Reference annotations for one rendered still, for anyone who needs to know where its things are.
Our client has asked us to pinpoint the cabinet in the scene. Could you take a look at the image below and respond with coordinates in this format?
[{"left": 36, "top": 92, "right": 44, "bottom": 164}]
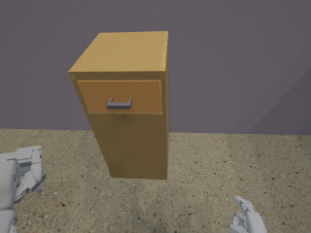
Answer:
[{"left": 68, "top": 31, "right": 169, "bottom": 181}]

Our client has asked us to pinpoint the right robot hand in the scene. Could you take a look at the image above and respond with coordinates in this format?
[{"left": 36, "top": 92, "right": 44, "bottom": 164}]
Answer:
[{"left": 230, "top": 195, "right": 268, "bottom": 233}]

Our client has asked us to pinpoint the drawer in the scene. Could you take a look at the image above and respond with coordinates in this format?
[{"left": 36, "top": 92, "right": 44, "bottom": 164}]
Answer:
[{"left": 78, "top": 80, "right": 162, "bottom": 114}]

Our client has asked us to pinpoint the left robot hand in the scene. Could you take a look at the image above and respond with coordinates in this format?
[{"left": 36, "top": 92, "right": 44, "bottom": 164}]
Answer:
[{"left": 0, "top": 146, "right": 47, "bottom": 211}]

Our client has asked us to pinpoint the handle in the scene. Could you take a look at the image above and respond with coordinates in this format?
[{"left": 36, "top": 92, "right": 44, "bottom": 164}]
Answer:
[{"left": 106, "top": 97, "right": 132, "bottom": 110}]

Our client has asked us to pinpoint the robot left forearm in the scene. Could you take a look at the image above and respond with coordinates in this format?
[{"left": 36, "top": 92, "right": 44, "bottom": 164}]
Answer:
[{"left": 0, "top": 210, "right": 18, "bottom": 233}]

